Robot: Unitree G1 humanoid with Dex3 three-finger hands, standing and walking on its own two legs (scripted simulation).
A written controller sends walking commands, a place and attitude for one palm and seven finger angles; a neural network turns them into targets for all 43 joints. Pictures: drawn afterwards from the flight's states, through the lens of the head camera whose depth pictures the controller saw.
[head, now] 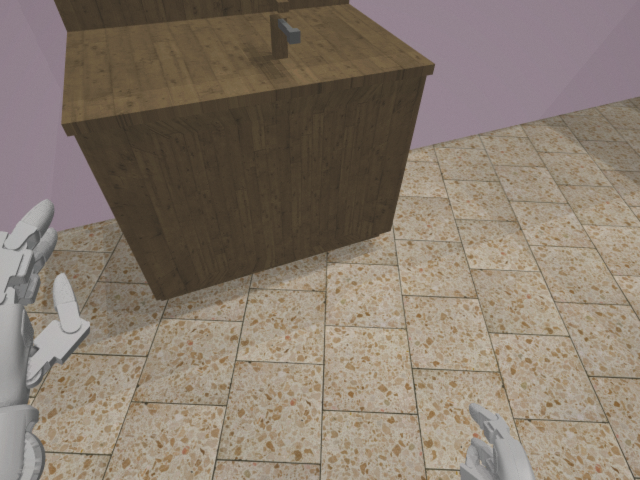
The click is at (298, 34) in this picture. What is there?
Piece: tap's lever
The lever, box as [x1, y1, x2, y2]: [286, 28, 300, 43]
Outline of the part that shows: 286,29 287,41 289,43 300,42 299,30 297,28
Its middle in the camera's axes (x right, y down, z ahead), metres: -0.07 -0.50 +0.96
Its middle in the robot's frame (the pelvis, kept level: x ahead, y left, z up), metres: +1.07 +0.14 +0.12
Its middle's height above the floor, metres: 0.89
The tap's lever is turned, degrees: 0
